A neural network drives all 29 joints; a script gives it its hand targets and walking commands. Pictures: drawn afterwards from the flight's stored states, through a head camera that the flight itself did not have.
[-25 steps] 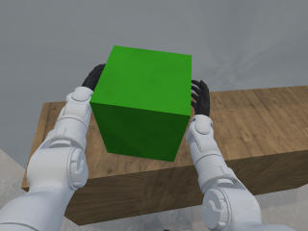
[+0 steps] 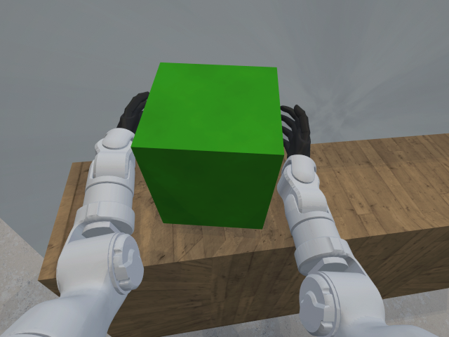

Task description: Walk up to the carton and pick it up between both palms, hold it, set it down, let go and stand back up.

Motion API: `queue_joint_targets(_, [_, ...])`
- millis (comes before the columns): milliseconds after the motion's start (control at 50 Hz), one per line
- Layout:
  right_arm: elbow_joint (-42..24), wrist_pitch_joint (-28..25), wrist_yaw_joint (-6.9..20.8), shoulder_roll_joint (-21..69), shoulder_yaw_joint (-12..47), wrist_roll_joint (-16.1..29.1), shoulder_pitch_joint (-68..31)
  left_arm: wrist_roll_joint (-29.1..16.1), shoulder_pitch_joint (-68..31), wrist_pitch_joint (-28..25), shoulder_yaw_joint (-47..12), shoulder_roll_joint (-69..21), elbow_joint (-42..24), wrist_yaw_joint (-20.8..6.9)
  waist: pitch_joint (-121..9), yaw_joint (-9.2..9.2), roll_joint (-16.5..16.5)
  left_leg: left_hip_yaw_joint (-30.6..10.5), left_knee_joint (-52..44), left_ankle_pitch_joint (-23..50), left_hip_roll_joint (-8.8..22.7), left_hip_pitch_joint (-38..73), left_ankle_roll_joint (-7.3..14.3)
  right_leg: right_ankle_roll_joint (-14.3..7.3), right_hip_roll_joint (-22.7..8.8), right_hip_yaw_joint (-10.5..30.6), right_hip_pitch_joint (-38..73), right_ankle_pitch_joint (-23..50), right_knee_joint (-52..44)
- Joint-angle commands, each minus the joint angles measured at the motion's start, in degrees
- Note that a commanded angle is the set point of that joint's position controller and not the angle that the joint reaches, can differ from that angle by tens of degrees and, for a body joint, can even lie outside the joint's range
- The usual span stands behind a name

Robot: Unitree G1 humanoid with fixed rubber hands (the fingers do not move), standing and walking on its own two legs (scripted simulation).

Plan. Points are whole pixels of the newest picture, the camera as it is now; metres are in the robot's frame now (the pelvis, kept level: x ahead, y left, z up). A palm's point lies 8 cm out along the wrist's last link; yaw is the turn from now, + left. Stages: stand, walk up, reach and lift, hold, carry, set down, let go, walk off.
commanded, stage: reach and lift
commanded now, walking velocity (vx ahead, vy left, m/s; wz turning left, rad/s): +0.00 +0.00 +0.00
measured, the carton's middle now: (215, 152) +0.41 -0.03 +0.10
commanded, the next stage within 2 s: hold in 1.96 s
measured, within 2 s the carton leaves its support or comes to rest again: neither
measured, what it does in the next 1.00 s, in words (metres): stands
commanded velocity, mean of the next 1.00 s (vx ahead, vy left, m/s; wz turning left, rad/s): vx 0.00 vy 0.00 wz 0.00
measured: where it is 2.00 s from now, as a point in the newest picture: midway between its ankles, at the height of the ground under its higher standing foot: outside the picture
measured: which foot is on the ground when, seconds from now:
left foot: down 0.00-1.00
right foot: down 0.00-1.00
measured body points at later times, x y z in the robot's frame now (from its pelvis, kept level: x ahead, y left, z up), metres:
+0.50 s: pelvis -0.02 +0.00 +0.00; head -0.03 +0.02 +0.45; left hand +0.43 +0.12 +0.17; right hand +0.37 -0.18 +0.17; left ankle -0.01 +0.10 -0.75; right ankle +0.05 -0.14 -0.75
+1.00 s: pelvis -0.02 +0.00 +0.00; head -0.03 +0.02 +0.45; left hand +0.42 +0.12 +0.20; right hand +0.38 -0.18 +0.20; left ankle -0.01 +0.10 -0.75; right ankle +0.05 -0.14 -0.75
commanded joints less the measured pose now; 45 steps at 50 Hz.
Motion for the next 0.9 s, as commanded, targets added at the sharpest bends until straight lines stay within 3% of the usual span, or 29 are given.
queue_joint_targets(0, [-12.54,-0.81,9.83,24.42,32.18,5.40,-37.64,-3.82,-31.06,-0.66,-17.17,-34.02,-13.61,-0.63,-28.68,8.54,5.47,3.19,-4.38,29.65,-0.30,2.38,-3.08,0.21,2.47,-4.87,18.89,14.60,1.33])
queue_joint_targets(60, [-10.04,1.05,9.79,22.77,31.10,6.21,-35.84,-3.93,-29.98,1.38,-17.56,-34.21,-14.67,-0.33,-23.49,7.12,4.39,2.82,-4.89,26.82,-0.25,3.01,-2.77,-0.13,2.77,-5.45,16.33,9.22,-0.24])
queue_joint_targets(100, [-11.41,1.43,9.66,23.02,31.62,7.21,-36.95,-4.35,-30.32,2.06,-17.97,-34.82,-15.36,-0.08,-24.31,7.35,4.33,2.85,-5.02,24.75,-0.79,2.18,-2.56,-0.32,2.62,-5.46,17.12,8.98,-0.37])
queue_joint_targets(160, [-15.64,1.69,9.84,22.70,34.48,9.99,-40.02,-7.07,-32.57,2.96,-21.65,-36.71,-21.50,1.07,-29.14,7.90,5.48,2.12,-3.91,28.30,-0.61,4.35,-3.04,-0.46,3.16,-5.73,16.41,9.88,-0.07])
queue_joint_targets(220, [-11.28,3.71,9.89,21.60,30.64,8.64,-38.63,-5.15,-31.59,4.71,-18.70,-35.79,-18.26,0.86,-23.80,6.90,4.35,2.00,-5.64,19.55,-0.74,2.05,-2.52,-0.96,2.80,-5.65,14.64,3.51,-1.03])
queue_joint_targets(240, [-11.41,3.76,10.08,21.23,30.06,8.30,-40.66,-4.43,-32.19,5.11,-17.43,-35.26,-16.57,0.65,-22.70,7.77,3.95,2.13,-6.64,15.52,-0.68,0.26,-1.63,-0.92,2.63,-5.54,14.60,0.88,-1.01])
queue_joint_targets(280, [-11.67,4.45,10.63,21.48,30.72,9.36,-39.89,-3.67,-31.53,5.78,-16.38,-35.25,-18.60,1.15,-23.51,8.60,3.75,2.32,-7.65,14.89,-0.72,-1.25,-1.28,-1.02,2.57,-5.39,16.83,1.90,-0.43])
queue_joint_targets(340, [-11.63,4.87,10.89,20.79,29.83,9.18,-40.90,-2.92,-31.45,7.18,-15.66,-35.82,-18.92,1.14,-23.76,8.30,3.68,2.17,-8.03,14.12,-0.31,-1.07,-1.11,-1.05,2.85,-5.77,17.03,1.41,-0.04])
queue_joint_targets(360, [-10.21,5.73,11.02,20.36,28.97,8.81,-40.89,-2.25,-31.72,7.59,-14.56,-34.75,-17.44,0.95,-20.84,8.46,3.53,2.04,-8.73,10.84,-0.29,-2.77,-0.74,-1.25,2.64,-5.41,16.73,-0.83,-0.42])
queue_joint_targets(440, [-13.75,5.56,11.35,19.61,30.91,10.68,-43.23,-2.98,-31.12,9.06,-16.24,-35.69,-20.55,1.45,-25.10,8.55,4.87,1.27,-8.09,13.56,-0.18,-1.33,-0.88,-1.02,3.06,-5.74,17.85,1.82,0.48])
queue_joint_targets(460, [-13.60,5.99,11.39,20.02,31.14,10.71,-42.90,-3.31,-31.55,9.29,-17.06,-36.43,-20.82,1.98,-24.75,7.96,3.97,1.27,-7.34,16.19,-0.13,-0.27,-1.42,-1.03,3.34,-6.12,16.24,1.76,0.14])
queue_joint_targets(480, [-15.76,5.70,11.22,21.03,33.48,12.36,-43.49,-4.36,-32.08,9.31,-19.11,-37.54,-24.33,2.29,-28.97,8.39,5.38,1.49,-6.16,20.26,-0.34,2.08,-1.92,-0.95,3.67,-6.22,17.36,4.81,0.75])
queue_joint_targets(560, [-11.72,7.49,11.37,19.22,32.85,12.74,-42.45,-2.78,-30.80,11.54,-17.95,-36.13,-23.06,2.54,-24.02,8.40,5.39,1.18,-6.43,18.49,-0.88,1.07,-2.18,-0.99,3.64,-6.13,16.01,2.28,-0.70])
queue_joint_targets(600, [-15.46,7.46,11.50,19.39,34.63,14.55,-44.17,-4.37,-30.36,12.56,-20.24,-37.55,-27.10,3.04,-27.43,9.09,5.75,0.89,-6.31,20.52,-0.38,2.51,-2.23,-0.98,4.21,-6.44,16.59,3.89,0.17])
queue_joint_targets(660, [-14.35,9.08,11.45,18.88,34.39,14.69,-43.61,-3.98,-29.67,13.58,-19.80,-36.92,-26.59,3.13,-25.05,8.83,5.08,0.54,-5.90,20.50,-0.56,2.76,-2.48,-1.24,4.23,-6.00,15.48,2.71,-0.46])
queue_joint_targets(700, [-16.49,8.94,11.46,19.70,36.11,16.31,-45.03,-5.27,-31.36,14.10,-22.01,-37.81,-31.25,3.81,-29.26,9.11,5.68,0.30,-4.58,24.59,-0.46,4.79,-3.05,-1.19,4.62,-6.18,16.33,5.40,0.18])
queue_joint_targets(740, [-17.38,9.50,11.42,19.13,36.38,17.02,-47.34,-5.61,-30.71,15.10,-22.46,-38.28,-30.36,4.10,-27.96,9.57,5.98,0.18,-5.06,23.17,-0.59,4.04,-2.89,-1.21,4.79,-6.07,16.18,4.47,-0.03])
queue_joint_targets(760, [-15.92,10.19,11.59,18.82,35.45,16.77,-46.23,-5.34,-31.59,15.48,-22.29,-37.78,-30.70,4.12,-27.34,8.81,5.65,0.00,-5.52,20.79,-0.46,2.94,-2.70,-1.39,4.69,-6.05,15.99,3.20,-0.01])
queue_joint_targets(840, [-15.42,11.57,11.98,18.48,33.80,16.76,-47.93,-5.31,-32.54,17.05,-21.76,-37.78,-29.90,4.23,-26.45,8.59,6.22,0.27,-7.43,14.69,-0.29,-0.09,-1.86,-1.14,4.54,-6.10,17.05,1.60,0.46])
queue_joint_targets(880, [-15.14,11.92,12.19,18.04,33.47,16.85,-47.83,-5.06,-33.18,17.32,-21.89,-38.01,-31.23,4.54,-27.60,8.32,6.82,-0.39,-7.00,16.39,0.22,0.76,-2.45,-1.24,4.87,-6.28,16.67,1.44,0.56])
